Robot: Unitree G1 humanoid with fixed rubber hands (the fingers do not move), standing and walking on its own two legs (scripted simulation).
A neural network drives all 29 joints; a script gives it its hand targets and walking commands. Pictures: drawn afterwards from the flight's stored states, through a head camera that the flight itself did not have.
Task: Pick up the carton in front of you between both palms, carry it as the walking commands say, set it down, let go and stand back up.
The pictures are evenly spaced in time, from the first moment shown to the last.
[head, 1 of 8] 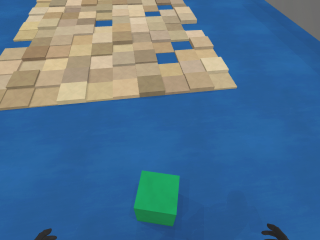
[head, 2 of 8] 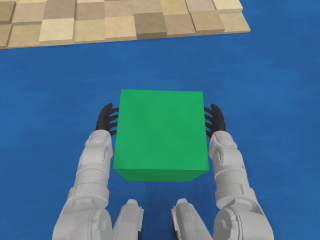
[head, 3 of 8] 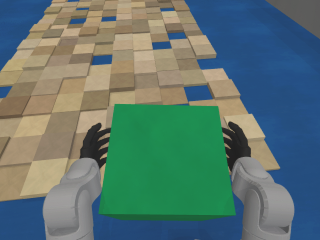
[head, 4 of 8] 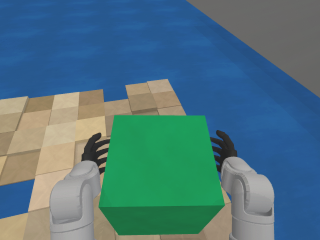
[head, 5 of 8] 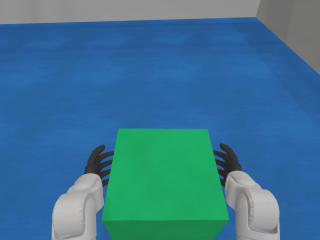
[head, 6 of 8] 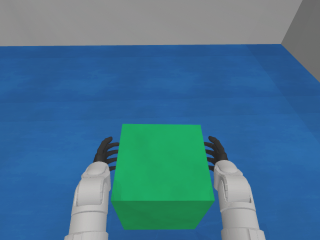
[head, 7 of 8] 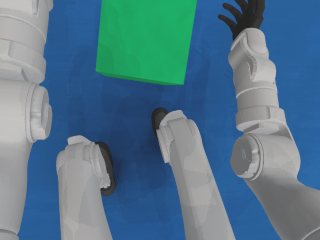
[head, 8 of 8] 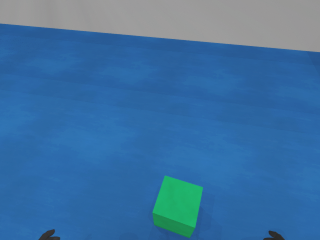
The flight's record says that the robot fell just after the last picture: no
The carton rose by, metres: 0.77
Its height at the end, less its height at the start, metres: +0.00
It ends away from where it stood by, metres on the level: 7.21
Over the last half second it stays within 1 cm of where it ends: yes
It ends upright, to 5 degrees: yes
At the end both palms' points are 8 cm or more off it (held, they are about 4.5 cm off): yes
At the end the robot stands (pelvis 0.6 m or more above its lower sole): yes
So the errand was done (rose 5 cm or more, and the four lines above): yes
